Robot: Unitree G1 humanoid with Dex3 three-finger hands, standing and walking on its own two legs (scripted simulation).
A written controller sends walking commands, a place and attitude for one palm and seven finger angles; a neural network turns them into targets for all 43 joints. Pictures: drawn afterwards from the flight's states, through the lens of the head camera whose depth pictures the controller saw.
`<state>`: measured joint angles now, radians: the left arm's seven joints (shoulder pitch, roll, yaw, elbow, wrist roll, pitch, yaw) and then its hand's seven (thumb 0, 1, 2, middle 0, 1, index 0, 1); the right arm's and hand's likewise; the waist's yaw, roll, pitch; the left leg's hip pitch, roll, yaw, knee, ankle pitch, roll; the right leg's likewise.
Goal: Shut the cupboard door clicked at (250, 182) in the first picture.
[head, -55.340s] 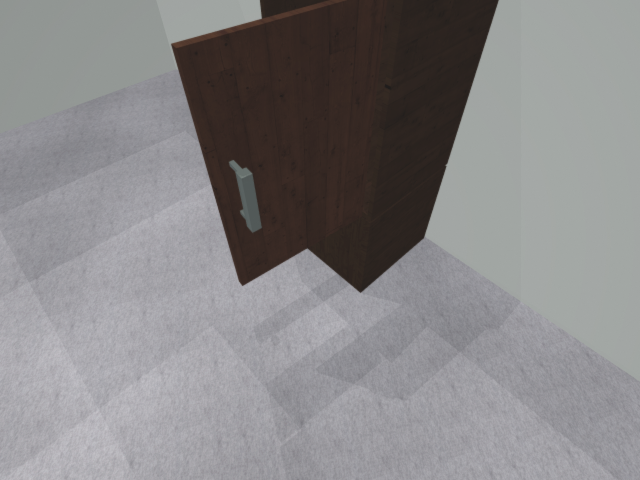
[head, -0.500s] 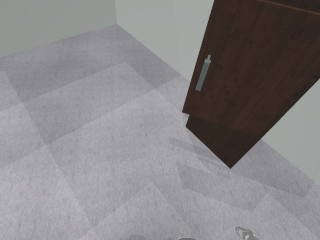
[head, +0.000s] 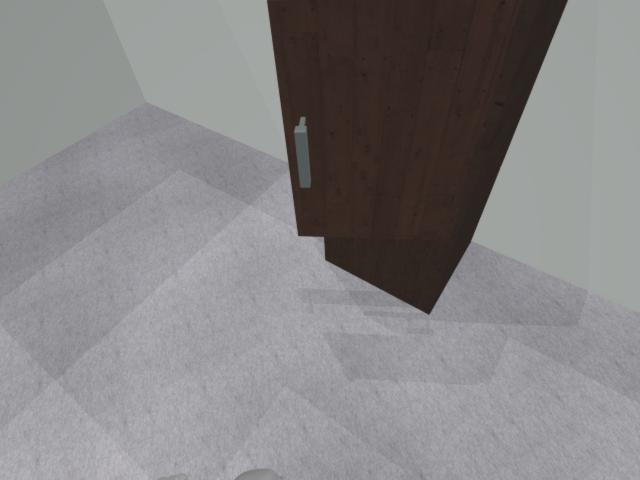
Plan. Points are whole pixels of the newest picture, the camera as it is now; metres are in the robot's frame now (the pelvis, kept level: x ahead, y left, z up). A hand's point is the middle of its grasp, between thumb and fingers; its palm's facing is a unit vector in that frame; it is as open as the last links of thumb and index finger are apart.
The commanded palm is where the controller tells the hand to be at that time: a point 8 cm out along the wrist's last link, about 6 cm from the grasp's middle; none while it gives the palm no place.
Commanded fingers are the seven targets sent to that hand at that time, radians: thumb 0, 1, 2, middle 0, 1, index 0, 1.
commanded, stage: take the last steps up to it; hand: left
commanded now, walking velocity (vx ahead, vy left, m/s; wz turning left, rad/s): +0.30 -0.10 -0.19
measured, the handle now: (304, 152) +0.74 +0.05 -0.04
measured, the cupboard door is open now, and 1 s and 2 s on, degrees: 30 30 30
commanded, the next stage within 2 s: come to a stop and stand still in 0.74 s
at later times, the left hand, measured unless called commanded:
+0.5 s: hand (201, 474) +0.17 +0.19 -0.17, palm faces -0.09 -0.98 -0.17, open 7.4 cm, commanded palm none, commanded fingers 0.00 0.90 0.90 -0.20 -0.30 -0.20 -0.30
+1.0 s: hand (296, 376) +0.31 +0.06 -0.16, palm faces -0.06 -0.98 -0.21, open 7.2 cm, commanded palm none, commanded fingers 0.00 0.90 0.90 -0.20 -0.30 -0.20 -0.30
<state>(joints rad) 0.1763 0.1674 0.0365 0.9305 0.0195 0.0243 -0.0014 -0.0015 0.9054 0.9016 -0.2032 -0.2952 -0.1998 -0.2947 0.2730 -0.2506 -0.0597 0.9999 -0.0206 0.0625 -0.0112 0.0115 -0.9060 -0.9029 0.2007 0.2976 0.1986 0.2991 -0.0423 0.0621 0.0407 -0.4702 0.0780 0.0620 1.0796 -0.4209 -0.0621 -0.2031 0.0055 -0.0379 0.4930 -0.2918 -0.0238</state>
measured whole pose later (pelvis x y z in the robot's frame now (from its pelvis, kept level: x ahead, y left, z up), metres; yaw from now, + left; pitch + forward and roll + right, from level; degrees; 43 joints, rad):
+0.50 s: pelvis +0.10 +0.00 +0.01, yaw -6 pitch +0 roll -1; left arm 0.24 0.23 0.08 1.02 0.03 0.04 -0.04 0.00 0.91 0.90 -0.20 -0.29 -0.19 -0.29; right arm 0.43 -0.13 -0.01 1.05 -0.03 -0.05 -0.03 0.01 -0.90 -0.90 0.20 0.30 0.20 0.30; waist -0.02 -0.03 0.04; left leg -0.04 0.08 0.18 0.33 -0.29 -0.01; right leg -0.59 -0.06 -0.01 1.02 -0.18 0.00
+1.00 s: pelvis +0.25 -0.11 +0.00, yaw -6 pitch +0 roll -1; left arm 0.22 0.15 0.03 1.07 0.02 -0.04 0.03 -0.01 0.95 0.90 -0.20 -0.30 -0.20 -0.29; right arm 0.19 -0.17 -0.03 1.02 -0.01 0.00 -0.02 0.01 -0.91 -0.90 0.20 0.30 0.20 0.30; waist 0.00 0.03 0.03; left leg -0.42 0.06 0.05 0.76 -0.35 -0.04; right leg -0.20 0.05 -0.15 0.40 -0.21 -0.09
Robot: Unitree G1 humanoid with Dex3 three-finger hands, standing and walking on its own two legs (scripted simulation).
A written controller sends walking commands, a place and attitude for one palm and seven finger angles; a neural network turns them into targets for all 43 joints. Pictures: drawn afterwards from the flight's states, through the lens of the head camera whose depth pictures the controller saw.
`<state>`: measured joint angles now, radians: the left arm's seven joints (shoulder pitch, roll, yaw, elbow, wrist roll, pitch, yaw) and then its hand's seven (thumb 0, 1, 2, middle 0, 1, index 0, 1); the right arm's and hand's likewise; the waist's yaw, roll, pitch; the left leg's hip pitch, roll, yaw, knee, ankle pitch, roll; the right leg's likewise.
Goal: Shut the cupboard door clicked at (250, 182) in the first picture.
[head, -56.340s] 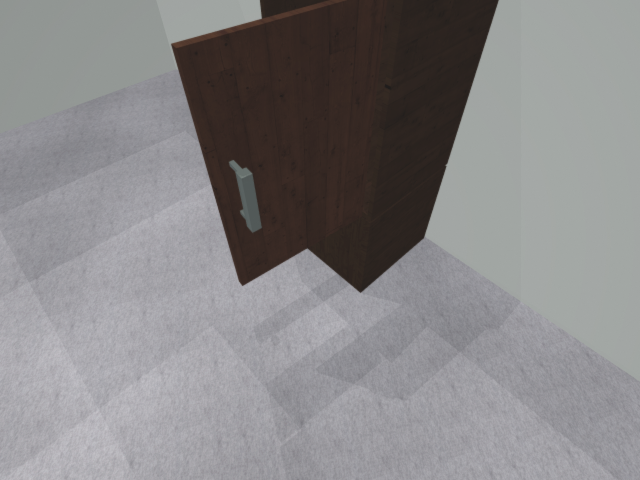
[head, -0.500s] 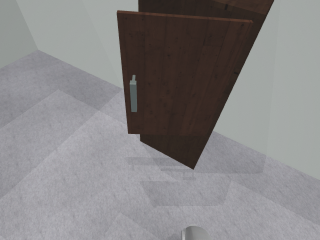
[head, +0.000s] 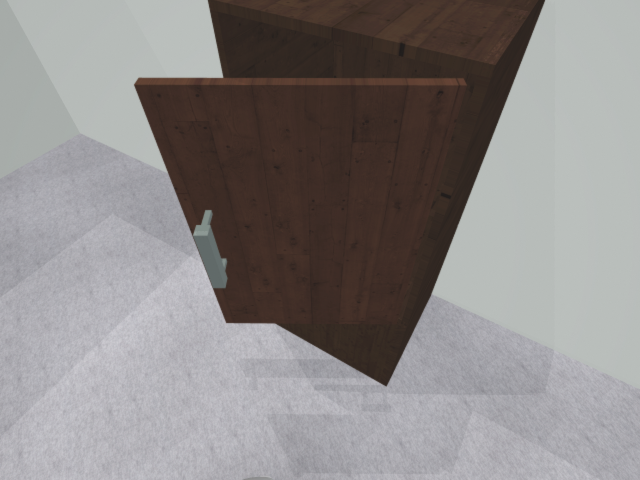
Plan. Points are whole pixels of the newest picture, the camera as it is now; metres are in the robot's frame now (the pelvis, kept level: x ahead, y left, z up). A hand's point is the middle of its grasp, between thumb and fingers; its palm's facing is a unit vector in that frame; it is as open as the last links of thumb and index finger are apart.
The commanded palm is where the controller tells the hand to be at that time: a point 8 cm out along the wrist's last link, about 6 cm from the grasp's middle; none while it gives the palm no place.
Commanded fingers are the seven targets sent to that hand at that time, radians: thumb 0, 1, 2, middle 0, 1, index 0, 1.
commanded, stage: come to a stop and stand still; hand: left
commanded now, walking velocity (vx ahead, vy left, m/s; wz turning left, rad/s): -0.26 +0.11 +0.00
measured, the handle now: (214, 249) +0.47 +0.22 -0.04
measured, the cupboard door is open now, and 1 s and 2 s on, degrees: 30 30 30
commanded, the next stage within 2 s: look again from close up in 1.44 s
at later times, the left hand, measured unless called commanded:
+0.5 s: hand out of the picture +0.01 +0.21 -0.18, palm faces +0.02 -0.97 -0.25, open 7.4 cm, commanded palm none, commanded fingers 0.00 0.90 0.90 -0.20 -0.30 -0.20 -0.30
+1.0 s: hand out of the picture -0.03 +0.15 -0.18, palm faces +0.04 -0.99 -0.13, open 7.4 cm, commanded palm none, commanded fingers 0.00 0.90 0.90 -0.20 -0.30 -0.20 -0.30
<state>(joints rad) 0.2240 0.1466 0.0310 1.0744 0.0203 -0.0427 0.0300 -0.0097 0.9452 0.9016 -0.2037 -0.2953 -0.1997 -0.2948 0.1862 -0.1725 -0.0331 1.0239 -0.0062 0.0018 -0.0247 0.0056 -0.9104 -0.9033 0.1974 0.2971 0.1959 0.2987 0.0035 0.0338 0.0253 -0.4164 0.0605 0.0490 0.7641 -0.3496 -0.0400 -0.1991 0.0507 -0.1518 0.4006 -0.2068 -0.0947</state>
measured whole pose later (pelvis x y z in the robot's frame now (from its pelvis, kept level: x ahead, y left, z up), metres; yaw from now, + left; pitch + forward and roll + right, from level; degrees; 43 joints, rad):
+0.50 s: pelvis -0.01 +0.01 -0.01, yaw -1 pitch +0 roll +0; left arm 0.24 0.19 0.04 1.05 0.02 0.04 0.03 0.00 0.91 0.90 -0.20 -0.29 -0.20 -0.29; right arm 0.17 -0.17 -0.02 1.04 -0.01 0.03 -0.03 0.01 -0.91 -0.90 0.20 0.30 0.20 0.30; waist 0.01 0.01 0.07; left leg -0.32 0.01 0.06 0.50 -0.18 0.01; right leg -0.19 0.01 -0.01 0.52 -0.35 -0.01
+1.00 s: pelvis +0.00 -0.01 +0.00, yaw +0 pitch -2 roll +0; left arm 0.31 0.12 0.01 1.14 0.00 0.01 0.03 0.00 0.91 0.90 -0.20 -0.30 -0.20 -0.29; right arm 0.33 -0.11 0.00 1.18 -0.01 0.01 -0.03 0.01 -0.91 -0.90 0.20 0.30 0.20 0.30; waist -0.02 -0.02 0.06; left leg -0.24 0.04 0.02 0.41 -0.15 -0.02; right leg -0.07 0.04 -0.04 0.39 -0.29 -0.05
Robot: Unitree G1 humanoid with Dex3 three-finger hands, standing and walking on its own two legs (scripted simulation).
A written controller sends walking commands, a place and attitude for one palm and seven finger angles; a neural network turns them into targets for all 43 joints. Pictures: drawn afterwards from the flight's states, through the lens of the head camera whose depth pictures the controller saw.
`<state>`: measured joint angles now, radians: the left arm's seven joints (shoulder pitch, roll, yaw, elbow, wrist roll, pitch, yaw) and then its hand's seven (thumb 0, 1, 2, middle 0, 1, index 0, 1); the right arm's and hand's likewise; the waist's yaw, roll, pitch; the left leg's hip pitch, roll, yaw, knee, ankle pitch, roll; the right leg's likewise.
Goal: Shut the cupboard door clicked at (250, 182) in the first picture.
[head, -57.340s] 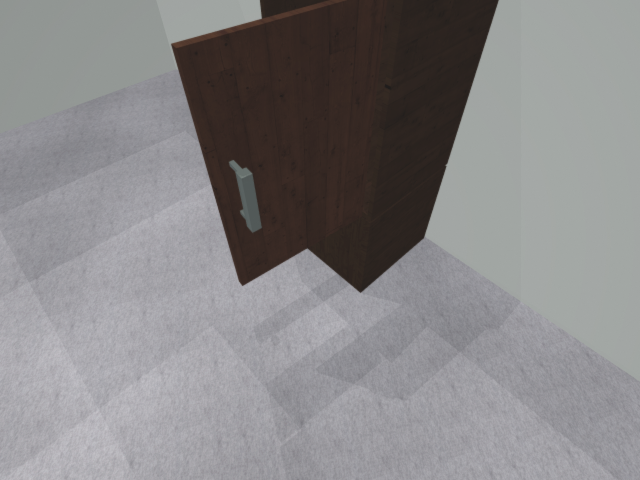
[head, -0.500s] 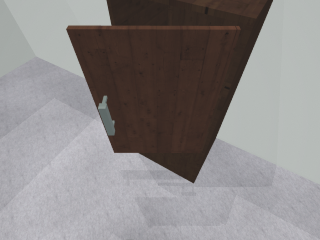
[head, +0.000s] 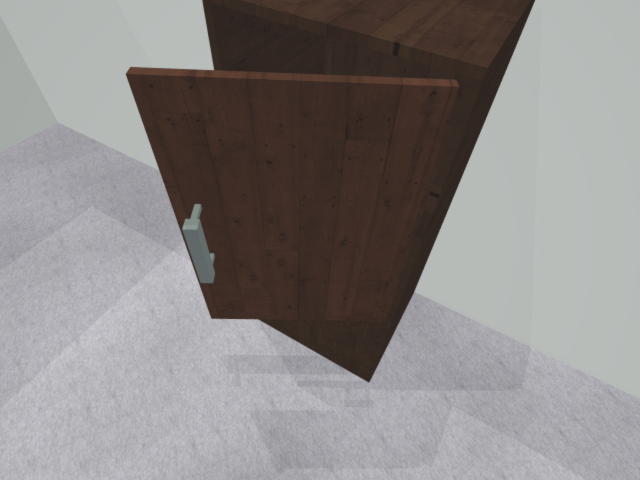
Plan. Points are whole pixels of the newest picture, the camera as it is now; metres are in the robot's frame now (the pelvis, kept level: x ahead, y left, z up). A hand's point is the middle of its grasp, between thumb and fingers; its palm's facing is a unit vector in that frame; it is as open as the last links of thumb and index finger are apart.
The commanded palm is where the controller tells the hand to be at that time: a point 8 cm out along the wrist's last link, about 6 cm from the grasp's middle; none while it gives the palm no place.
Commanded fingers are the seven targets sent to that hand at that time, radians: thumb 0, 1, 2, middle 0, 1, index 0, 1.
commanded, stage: come to a stop and stand still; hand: left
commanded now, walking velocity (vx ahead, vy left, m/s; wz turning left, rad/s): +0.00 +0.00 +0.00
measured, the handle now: (202, 244) +0.48 +0.22 -0.04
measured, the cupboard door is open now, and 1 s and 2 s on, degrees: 30 30 30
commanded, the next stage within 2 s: look again from close up in 0.44 s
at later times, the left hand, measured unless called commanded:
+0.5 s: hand out of the picture +0.00 +0.17 -0.18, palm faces +0.04 -0.99 -0.15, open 7.4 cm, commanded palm none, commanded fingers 0.00 0.90 0.90 -0.20 -0.30 -0.20 -0.30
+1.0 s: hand out of the picture +0.00 +0.24 -0.18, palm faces -0.01 -0.98 -0.20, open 7.4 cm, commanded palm none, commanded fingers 0.00 0.90 0.90 -0.20 -0.30 -0.20 -0.30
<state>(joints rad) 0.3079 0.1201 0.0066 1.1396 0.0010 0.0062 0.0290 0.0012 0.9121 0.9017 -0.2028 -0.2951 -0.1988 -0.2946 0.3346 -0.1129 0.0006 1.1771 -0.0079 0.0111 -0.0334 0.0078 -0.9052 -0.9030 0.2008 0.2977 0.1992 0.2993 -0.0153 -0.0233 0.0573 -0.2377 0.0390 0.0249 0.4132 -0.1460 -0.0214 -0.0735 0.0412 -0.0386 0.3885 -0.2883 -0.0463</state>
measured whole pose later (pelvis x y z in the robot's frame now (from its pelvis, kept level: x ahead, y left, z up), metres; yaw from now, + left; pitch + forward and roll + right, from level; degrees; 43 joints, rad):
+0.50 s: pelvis +0.02 +0.01 +0.00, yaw +0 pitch -2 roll +0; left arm 0.31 0.13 0.01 1.13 0.01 0.00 0.04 0.00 0.91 0.90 -0.20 -0.29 -0.20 -0.29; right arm 0.24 -0.14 0.00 1.15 0.00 -0.01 -0.04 0.01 -0.92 -0.90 0.20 0.30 0.20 0.30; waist 0.00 -0.04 0.05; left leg -0.20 0.02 0.04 0.41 -0.18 0.00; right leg -0.03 0.01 -0.02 0.38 -0.32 -0.03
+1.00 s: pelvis -0.02 +0.06 -0.01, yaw -1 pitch -2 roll -1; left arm 0.32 0.19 -0.01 1.02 0.02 0.00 0.04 0.00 0.91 0.90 -0.20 -0.29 -0.20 -0.29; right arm 0.27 -0.17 -0.01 1.03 -0.01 0.00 -0.01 0.01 -0.92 -0.90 0.20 0.30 0.20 0.30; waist -0.01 -0.02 0.02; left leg -0.30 -0.02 0.07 0.50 -0.17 0.06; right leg -0.16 -0.03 0.00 0.50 -0.32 0.02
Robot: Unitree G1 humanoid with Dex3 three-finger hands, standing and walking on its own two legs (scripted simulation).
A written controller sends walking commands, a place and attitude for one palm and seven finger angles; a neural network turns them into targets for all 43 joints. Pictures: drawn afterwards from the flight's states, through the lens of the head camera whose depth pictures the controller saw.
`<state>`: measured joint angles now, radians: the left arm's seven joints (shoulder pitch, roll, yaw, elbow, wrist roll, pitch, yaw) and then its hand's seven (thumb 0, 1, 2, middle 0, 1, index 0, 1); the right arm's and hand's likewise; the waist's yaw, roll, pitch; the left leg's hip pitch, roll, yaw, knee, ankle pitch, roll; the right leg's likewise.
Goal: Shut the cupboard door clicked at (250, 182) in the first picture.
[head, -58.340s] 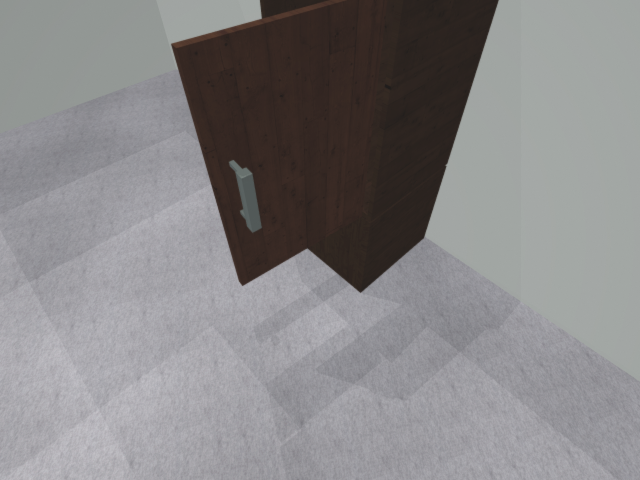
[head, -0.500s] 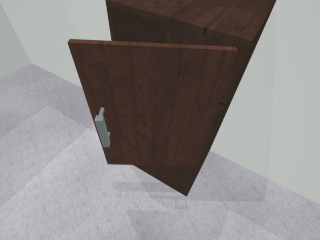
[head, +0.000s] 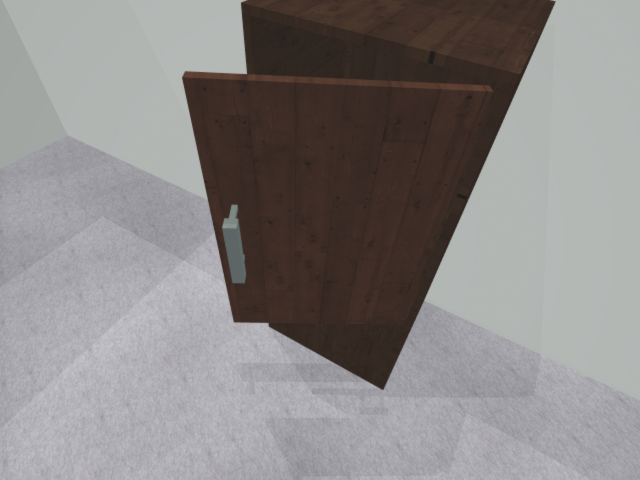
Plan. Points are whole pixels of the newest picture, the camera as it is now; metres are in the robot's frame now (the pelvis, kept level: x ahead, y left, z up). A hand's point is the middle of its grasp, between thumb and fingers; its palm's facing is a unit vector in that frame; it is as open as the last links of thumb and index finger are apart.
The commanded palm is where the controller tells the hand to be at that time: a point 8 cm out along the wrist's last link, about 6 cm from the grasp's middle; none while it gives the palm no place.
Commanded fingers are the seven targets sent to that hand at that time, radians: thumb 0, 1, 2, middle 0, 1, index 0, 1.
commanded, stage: shuffle to correct the standing spot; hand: left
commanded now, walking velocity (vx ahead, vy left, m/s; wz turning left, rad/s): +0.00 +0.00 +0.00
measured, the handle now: (236, 244) +0.50 +0.17 -0.04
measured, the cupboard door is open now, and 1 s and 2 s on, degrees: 30 30 30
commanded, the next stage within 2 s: come to a stop and stand still in 0.70 s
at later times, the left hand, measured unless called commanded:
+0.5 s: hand out of the picture -0.10 +0.14 -0.18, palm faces +0.10 -0.99 -0.12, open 7.4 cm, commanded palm none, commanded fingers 0.00 0.90 0.90 -0.20 -0.30 -0.20 -0.30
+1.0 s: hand out of the picture +0.10 +0.12 -0.17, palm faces +0.06 -0.98 -0.19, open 7.3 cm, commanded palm none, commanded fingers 0.00 0.90 0.90 -0.20 -0.30 -0.20 -0.30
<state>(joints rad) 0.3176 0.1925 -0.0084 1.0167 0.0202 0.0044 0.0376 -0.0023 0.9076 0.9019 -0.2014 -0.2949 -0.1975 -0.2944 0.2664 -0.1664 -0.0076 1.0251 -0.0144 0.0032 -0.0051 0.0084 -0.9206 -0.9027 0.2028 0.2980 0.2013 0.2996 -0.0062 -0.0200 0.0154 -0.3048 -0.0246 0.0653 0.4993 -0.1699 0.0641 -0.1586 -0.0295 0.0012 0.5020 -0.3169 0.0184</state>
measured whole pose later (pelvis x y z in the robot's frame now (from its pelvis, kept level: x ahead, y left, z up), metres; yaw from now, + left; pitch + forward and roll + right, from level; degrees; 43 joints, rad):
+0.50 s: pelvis +0.00 -0.01 +0.00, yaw +1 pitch +0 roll -2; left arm 0.51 0.13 0.01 1.12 0.02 0.01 0.02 0.00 0.91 0.90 -0.20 -0.29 -0.20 -0.29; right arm 0.27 -0.15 -0.03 1.07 -0.02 0.01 -0.01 0.01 -0.91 -0.90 0.20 0.30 0.20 0.30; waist 0.01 -0.02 -0.02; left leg -0.36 0.01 0.05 0.61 -0.32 0.04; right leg -0.18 0.01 0.00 0.50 -0.31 0.00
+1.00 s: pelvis +0.07 -0.05 +0.00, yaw +2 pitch +0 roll -1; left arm 0.27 0.16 0.03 1.03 0.02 -0.03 0.04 0.01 0.93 0.90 -0.20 -0.29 -0.20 -0.29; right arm 0.33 -0.12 -0.02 1.11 -0.01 0.01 -0.02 0.01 -0.91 -0.90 0.20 0.30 0.20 0.30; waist -0.01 0.00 0.01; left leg -0.34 0.03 0.06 0.72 -0.43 0.00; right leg -0.24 -0.03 -0.12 0.51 -0.27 -0.01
